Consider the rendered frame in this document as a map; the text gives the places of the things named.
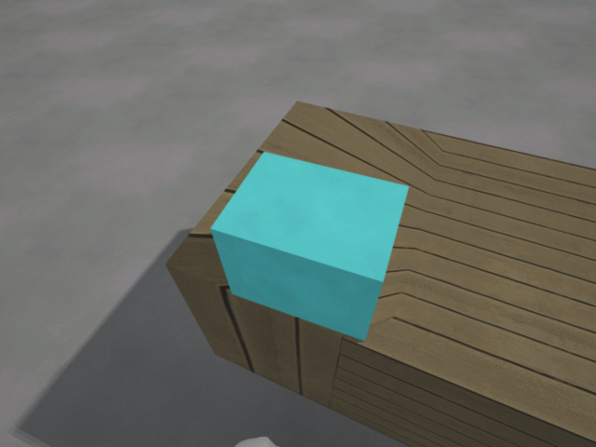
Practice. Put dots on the carton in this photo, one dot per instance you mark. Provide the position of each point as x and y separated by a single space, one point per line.
310 241

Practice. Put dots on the pedestal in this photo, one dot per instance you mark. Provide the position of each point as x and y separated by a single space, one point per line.
484 331

